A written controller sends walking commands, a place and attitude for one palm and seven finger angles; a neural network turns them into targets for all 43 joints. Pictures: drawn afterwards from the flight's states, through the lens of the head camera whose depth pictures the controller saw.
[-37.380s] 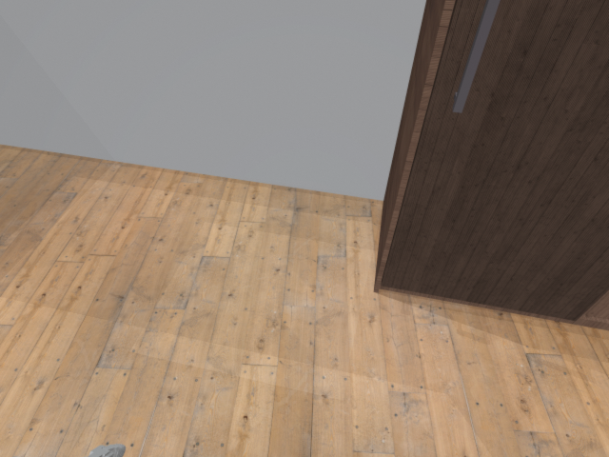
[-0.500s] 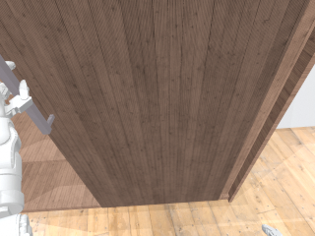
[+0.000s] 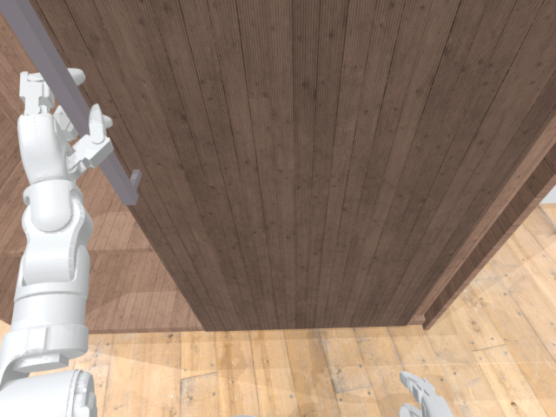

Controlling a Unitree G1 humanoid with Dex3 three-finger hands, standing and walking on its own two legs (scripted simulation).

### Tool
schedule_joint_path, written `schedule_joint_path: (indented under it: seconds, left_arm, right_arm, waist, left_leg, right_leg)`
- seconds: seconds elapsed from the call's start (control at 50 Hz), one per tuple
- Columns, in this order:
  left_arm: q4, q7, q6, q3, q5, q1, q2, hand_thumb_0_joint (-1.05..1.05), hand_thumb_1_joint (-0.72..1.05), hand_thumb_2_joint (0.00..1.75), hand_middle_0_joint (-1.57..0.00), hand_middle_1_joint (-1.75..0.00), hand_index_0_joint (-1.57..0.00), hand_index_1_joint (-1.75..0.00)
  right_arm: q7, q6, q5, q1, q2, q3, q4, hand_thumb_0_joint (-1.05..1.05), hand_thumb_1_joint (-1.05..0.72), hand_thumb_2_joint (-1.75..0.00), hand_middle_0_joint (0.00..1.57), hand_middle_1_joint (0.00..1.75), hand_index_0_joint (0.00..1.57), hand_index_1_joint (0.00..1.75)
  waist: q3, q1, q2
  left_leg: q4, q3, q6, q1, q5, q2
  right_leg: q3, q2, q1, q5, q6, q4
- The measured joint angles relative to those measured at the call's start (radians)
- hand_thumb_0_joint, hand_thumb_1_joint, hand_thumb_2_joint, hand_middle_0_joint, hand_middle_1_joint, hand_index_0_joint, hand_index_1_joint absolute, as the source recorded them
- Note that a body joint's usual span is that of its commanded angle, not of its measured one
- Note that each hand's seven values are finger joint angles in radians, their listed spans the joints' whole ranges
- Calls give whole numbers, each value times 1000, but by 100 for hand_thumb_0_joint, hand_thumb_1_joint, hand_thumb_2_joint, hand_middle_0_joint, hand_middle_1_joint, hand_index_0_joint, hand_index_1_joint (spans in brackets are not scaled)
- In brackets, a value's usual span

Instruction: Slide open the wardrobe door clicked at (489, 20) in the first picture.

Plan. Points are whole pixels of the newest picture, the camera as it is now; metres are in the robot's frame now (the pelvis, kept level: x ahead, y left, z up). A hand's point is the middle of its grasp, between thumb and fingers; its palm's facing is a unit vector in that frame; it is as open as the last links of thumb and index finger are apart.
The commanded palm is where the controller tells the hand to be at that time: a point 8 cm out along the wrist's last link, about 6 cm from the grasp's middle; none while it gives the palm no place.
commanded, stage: stop walking and hold the door there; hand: left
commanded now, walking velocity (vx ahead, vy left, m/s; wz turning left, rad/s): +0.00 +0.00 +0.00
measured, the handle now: (88, 107) +0.42 +0.29 +0.23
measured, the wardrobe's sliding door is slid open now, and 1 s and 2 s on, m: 0.61 0.61 0.61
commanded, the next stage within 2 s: loosen the grip on the handle in 0.82 s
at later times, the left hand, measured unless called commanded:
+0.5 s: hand (102, 139) +0.38 +0.25 +0.21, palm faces +0.43 -0.89 -0.16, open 6.8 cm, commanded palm +0.34 +0.27 +0.18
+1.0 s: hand (97, 125) +0.40 +0.27 +0.22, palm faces +0.44 -0.87 -0.21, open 7.1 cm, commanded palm +0.33 +0.29 +0.21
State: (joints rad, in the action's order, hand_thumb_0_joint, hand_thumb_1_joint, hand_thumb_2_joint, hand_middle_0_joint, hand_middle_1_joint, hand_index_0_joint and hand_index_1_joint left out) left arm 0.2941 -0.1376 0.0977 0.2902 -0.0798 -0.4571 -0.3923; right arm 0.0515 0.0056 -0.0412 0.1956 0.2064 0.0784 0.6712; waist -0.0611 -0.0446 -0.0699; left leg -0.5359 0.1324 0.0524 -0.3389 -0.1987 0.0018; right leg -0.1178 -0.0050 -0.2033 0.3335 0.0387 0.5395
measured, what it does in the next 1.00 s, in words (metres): stands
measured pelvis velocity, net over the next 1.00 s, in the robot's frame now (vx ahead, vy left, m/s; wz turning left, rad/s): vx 0.00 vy -0.02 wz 0.01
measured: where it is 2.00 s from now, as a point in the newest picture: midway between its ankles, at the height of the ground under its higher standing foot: outside the picture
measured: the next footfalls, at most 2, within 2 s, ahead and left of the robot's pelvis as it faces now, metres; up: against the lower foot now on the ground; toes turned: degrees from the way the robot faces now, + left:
none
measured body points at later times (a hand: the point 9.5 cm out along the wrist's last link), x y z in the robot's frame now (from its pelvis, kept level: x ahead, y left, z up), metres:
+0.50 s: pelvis +0.00 +0.00 +0.01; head -0.01 -0.02 +0.46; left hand +0.35 +0.30 +0.22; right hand +0.12 -0.25 -0.11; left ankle +0.06 +0.07 -0.73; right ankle -0.03 -0.11 -0.73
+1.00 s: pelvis +0.00 -0.02 +0.00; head +0.01 -0.02 +0.45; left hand +0.37 +0.31 +0.23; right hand +0.14 -0.26 -0.10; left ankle +0.06 +0.07 -0.73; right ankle -0.03 -0.11 -0.73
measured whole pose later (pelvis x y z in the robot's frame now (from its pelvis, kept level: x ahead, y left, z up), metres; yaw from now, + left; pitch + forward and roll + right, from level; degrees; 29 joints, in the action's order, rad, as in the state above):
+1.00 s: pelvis +0.00 -0.02 +0.00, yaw +0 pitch +0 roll +0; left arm 0.53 -0.06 0.09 0.33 0.01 -0.62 -0.46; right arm 0.06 0.04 -0.03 0.24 0.24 0.01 0.69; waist -0.02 -0.02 -0.01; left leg -0.50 0.12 0.05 -0.33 -0.17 -0.01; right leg -0.09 -0.02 -0.19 0.32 0.04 0.51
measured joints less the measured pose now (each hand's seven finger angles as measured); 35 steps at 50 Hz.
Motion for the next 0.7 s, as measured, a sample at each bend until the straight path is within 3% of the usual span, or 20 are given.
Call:
schedule_joint_path:
  seconds: [0.06, 0.22, 0.32, 0.7]
  left_arm:
    - [8, 6, -2, -14, 1, 0, 0, -11, 72, 81, -46, -140, -9, -129]
    - [52, -10, 3, -26, -1, 5, -1, -9, 73, 80, -46, -140, -9, -129]
    - [96, -16, 1, -27, -2, -13, -4, -9, 74, 79, -46, -140, -8, -128]
    - [156, 3, 36, -9, 0, 13, -34, -10, 72, 82, -46, -140, -9, -129]
  right_arm:
    - [9, -8, 1, 15, 24, -11, 7, 1, -90, -90, 21, 30, 20, 30]
    - [34, 2, 12, 33, 79, -54, -5, 1, -90, -90, 21, 30, 20, 30]
    - [29, 6, 7, 46, 77, -56, -2, 1, -90, -90, 20, 29, 20, 30]
    - [30, -13, -8, 69, 63, -48, 24, 1, -90, -90, 21, 30, 20, 30]
  waist:
    - [20, 7, 24]
    - [57, 33, 45]
    - [62, 25, 39]
    - [104, 13, 12]
  left_leg:
    - [8, 8, 26, 13, 0, 4]
    - [95, 26, 37, 44, 50, 22]
    - [121, 26, 26, 52, 69, 12]
    - [34, 9, 0, 19, 9, -25]
  right_leg:
    - [8, 4, 7, 0, -11, -1]
    - [75, 18, 3, 38, -25, -9]
    - [65, 14, 23, -60, -31, -73]
    - [53, -19, 22, -22, -12, -53]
